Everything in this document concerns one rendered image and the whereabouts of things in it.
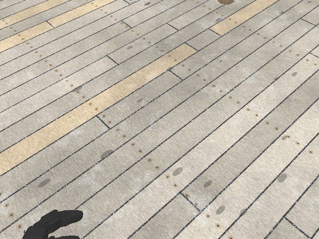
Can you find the left robot hand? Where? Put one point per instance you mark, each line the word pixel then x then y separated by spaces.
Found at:
pixel 51 222

